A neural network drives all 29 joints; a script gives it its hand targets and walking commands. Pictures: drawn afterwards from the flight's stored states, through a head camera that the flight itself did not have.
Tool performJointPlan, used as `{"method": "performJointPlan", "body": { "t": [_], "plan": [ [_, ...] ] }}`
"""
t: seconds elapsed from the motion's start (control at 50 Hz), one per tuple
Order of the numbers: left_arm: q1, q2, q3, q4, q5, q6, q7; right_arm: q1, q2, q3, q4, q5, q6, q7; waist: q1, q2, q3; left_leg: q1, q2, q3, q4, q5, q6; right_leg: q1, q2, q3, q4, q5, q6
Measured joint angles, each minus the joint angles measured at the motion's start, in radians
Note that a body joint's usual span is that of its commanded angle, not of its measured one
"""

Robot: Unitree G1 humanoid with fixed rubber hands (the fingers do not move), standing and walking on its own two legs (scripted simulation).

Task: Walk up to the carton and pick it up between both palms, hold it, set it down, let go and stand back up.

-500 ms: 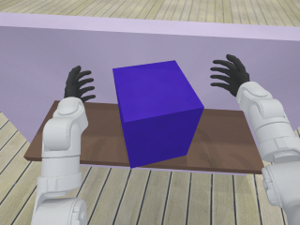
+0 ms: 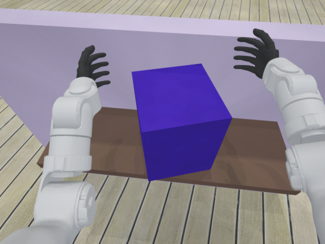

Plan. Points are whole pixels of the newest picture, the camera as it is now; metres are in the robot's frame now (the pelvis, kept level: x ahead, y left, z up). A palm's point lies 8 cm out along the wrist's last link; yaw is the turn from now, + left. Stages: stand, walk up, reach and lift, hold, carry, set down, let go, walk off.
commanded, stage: reach and lift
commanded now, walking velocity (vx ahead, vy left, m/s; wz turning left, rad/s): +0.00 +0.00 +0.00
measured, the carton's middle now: (174, 124) +0.43 +0.03 +0.03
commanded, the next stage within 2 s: none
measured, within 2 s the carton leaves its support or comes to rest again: neither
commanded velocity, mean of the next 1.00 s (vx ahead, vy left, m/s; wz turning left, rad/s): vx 0.00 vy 0.00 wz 0.00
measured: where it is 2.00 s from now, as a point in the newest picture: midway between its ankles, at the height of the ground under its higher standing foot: outside the picture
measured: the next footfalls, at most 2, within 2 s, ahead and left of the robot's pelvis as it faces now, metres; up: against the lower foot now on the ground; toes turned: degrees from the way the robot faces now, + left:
none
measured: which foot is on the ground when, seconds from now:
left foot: down 0.00-1.00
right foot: down 0.00-1.00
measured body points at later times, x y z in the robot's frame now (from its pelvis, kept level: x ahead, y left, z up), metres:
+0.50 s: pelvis +0.00 +0.00 +0.00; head +0.05 +0.00 +0.45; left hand +0.39 +0.22 +0.11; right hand +0.49 -0.15 +0.12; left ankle +0.01 +0.16 -0.75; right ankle +0.01 -0.09 -0.75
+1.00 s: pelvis +0.01 +0.00 +0.00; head +0.06 -0.01 +0.44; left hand +0.40 +0.19 +0.08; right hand +0.49 -0.13 +0.10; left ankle +0.01 +0.16 -0.75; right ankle +0.01 -0.09 -0.75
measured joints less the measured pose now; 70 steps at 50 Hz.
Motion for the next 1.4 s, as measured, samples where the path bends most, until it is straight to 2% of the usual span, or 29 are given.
{"method": "performJointPlan", "body": {
  "t": [0.18,0.44,0.68,0.8,1.06,1.3,1.4],
  "plan": [
    [0.004,-0.023,0.002,0.089,0.033,-0.083,-0.018,-0.004,0.032,-0.014,0.076,-0.041,-0.051,0.008,0.005,-0.001,0.005,-0.003,-0.002,-0.006,-0.007,0.005,0.001,0.001,-0.002,-0.005,-0.010,0.004,0.001],
    [0.161,-0.093,-0.016,0.107,0.075,-0.274,-0.022,0.160,0.127,-0.128,0.053,-0.178,-0.206,0.014,-0.001,-0.005,0.004,-0.068,-0.005,-0.010,0.002,0.011,0.003,-0.058,-0.004,-0.009,-0.011,0.013,0.002],
    [0.125,-0.147,0.011,0.344,0.141,-0.525,-0.023,0.137,0.181,-0.134,0.213,-0.233,-0.365,0.007,0.024,-0.008,-0.039,-0.124,-0.001,0.003,0.011,0.007,0.003,-0.122,0.000,0.004,0.005,0.011,0.001],
    [0.135,-0.169,0.025,0.399,0.167,-0.616,-0.028,0.135,0.204,-0.112,0.262,-0.223,-0.429,-0.011,0.023,-0.007,-0.043,-0.128,0.004,0.004,0.022,-0.003,0.000,-0.124,0.004,0.005,0.007,0.007,0.000],
    [0.129,-0.196,0.029,0.399,0.172,-0.624,-0.006,0.118,0.222,-0.096,0.257,-0.199,-0.412,-0.047,0.022,-0.007,-0.044,-0.132,0.013,0.010,0.029,-0.007,-0.003,-0.127,0.013,0.012,0.005,0.010,-0.004],
    [0.094,-0.246,0.131,0.392,0.265,-0.620,0.011,0.119,0.322,-0.186,0.205,-0.308,-0.381,-0.098,0.004,-0.009,-0.016,-0.097,0.016,0.016,0.010,0.000,-0.006,-0.100,0.016,0.017,-0.001,0.013,-0.007],
    [0.074,-0.266,0.194,0.411,0.324,-0.644,-0.012,0.122,0.347,-0.237,0.206,-0.350,-0.385,-0.105,0.000,-0.008,0.017,-0.059,0.012,0.021,-0.012,0.011,-0.003,-0.069,0.013,0.021,-0.012,0.019,-0.004]
  ]
}}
